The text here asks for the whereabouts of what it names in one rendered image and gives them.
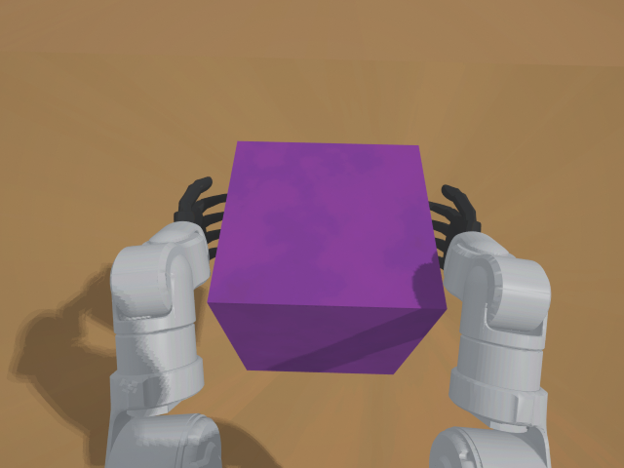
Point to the robot left hand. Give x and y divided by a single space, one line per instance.
192 211

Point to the right robot upper arm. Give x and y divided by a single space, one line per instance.
463 447

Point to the robot right hand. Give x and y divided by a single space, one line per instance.
463 220

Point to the right robot forearm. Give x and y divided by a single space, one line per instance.
505 303

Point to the carton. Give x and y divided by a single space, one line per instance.
326 258

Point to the left robot forearm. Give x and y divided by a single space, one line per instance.
152 288

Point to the left robot upper arm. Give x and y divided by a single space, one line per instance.
167 441

